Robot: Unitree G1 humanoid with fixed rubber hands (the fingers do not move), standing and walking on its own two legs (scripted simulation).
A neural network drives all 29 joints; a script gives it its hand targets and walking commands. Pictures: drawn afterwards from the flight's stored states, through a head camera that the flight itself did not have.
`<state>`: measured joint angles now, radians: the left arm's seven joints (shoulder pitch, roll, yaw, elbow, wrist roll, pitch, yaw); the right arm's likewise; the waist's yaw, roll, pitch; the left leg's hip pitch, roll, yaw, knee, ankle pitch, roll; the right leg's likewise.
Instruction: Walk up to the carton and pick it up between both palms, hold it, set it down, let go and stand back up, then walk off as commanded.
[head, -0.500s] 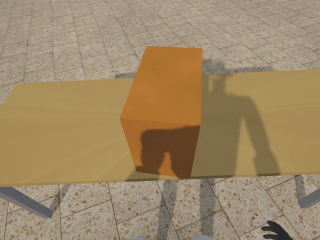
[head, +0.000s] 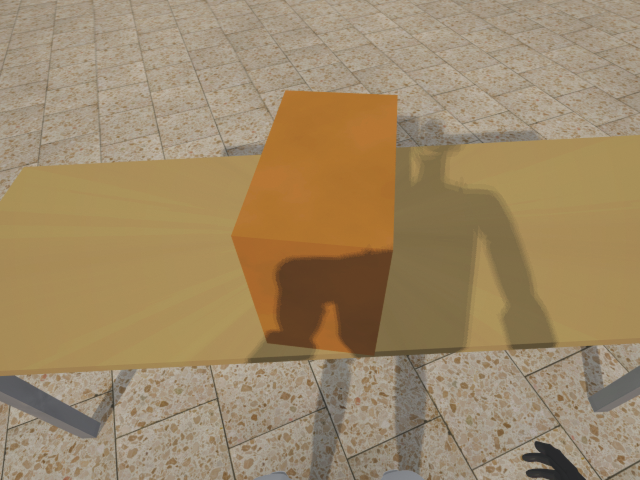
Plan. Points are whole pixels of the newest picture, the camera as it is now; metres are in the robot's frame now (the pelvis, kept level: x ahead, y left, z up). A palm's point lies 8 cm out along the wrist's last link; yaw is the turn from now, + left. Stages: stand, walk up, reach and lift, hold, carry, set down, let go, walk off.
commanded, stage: walk up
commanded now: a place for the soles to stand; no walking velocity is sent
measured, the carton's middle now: (330, 223) +0.51 -0.01 -0.01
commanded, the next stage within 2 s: none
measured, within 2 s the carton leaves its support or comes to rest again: neither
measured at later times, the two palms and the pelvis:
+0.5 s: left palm out of the picture +0.07 +0.30 -0.10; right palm out of the picture +0.11 -0.29 -0.11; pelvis -0.01 +0.00 +0.00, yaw +0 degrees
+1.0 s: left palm out of the picture +0.10 +0.29 -0.11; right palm out of the picture +0.07 -0.31 -0.08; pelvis +0.03 +0.00 +0.02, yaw -1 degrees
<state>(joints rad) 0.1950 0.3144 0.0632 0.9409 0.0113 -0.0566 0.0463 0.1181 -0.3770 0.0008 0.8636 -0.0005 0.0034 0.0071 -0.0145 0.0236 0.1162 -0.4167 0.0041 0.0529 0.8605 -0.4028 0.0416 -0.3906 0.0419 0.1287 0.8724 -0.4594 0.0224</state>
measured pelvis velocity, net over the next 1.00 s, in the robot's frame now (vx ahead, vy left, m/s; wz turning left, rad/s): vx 0.03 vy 0.00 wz -0.01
